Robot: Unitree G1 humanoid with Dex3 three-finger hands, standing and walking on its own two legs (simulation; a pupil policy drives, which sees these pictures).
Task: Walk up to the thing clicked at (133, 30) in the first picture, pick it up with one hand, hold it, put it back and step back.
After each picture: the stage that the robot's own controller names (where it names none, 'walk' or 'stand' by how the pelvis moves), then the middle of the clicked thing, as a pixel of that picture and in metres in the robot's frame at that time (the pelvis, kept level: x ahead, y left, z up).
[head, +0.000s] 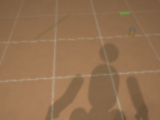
stand; (132, 32) +1.63 -0.57 -0.72
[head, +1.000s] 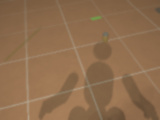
walk; (105, 37) +1.56 -0.12 -0.69
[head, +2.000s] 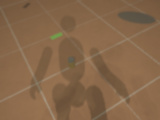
walk; (71, 62) +1.06 +0.22 -0.71
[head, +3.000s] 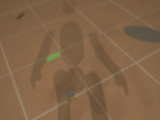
walk; (70, 95) +0.67 +0.19 -0.72
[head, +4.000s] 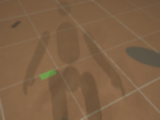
walk; out of the picture +0.45 +0.15 -0.70
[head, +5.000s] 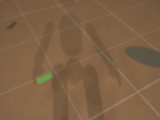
stand; out of the picture +0.37 +0.17 -0.72
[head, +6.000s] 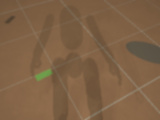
stand; out of the picture +0.35 +0.17 -0.71
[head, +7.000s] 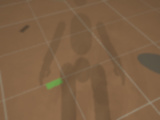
stand; out of the picture +0.32 +0.14 -0.72
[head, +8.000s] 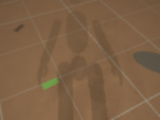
stand; out of the picture +0.32 +0.15 -0.73
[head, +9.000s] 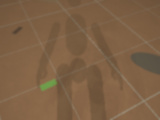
stand; out of the picture +0.32 +0.16 -0.73
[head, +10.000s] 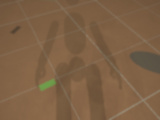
stand; out of the picture +0.31 +0.16 -0.73
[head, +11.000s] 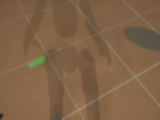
go down; out of the picture +0.34 +0.17 -0.68
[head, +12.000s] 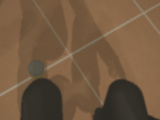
go down; (36, 70) +0.40 +0.19 -0.30
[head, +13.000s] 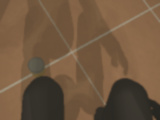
close in; (37, 67) +0.40 +0.20 -0.29
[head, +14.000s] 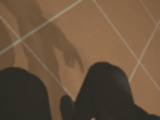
close in; out of the picture +0.39 +0.23 -0.22
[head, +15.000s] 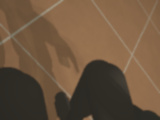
close; out of the picture +0.39 +0.24 -0.22
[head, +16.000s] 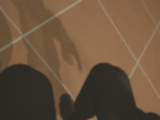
lift; out of the picture +0.34 +0.22 -0.22
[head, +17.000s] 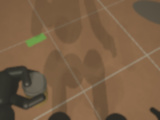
lift; (36, 90) +0.30 +0.17 -0.01
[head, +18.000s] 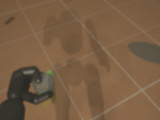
hold; (45, 90) +0.32 +0.15 +0.01
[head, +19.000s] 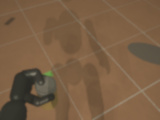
hold; (47, 93) +0.31 +0.15 +0.00
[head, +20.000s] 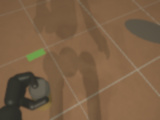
crouch; (41, 95) +0.31 +0.16 -0.06
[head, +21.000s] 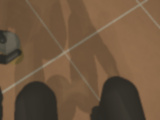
lower; (11, 49) +0.44 +0.23 -0.11
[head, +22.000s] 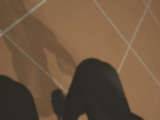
lower; out of the picture +0.41 +0.26 -0.23
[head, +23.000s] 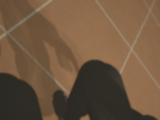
lower; out of the picture +0.40 +0.26 -0.23
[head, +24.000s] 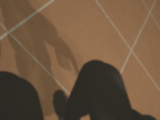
lower; out of the picture +0.40 +0.26 -0.23
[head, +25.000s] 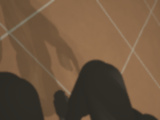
lower; out of the picture +0.40 +0.26 -0.23
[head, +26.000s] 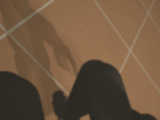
open; out of the picture +0.39 +0.25 -0.23
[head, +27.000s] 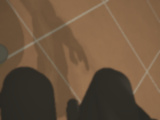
stand; out of the picture +0.39 +0.23 -0.24
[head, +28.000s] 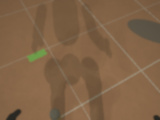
stand; (55, 115) +0.36 +0.17 -0.59
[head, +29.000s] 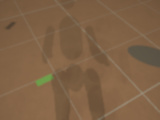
stand; out of the picture +0.35 +0.16 -0.67
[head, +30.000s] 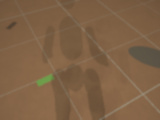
stand; out of the picture +0.35 +0.16 -0.67
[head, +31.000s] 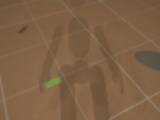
stand; out of the picture +0.36 +0.16 -0.72
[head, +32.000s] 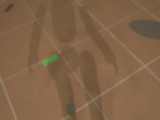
walk; (71, 110) +0.43 +0.12 -0.70
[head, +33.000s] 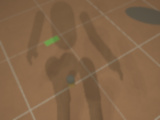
walk; (71, 81) +0.66 +0.15 -0.70
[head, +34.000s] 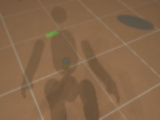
stand; (65, 64) +0.99 +0.18 -0.71
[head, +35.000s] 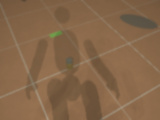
stand; (69, 63) +1.01 +0.17 -0.71
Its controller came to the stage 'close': yes
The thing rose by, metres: 0.71
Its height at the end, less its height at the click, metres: +0.00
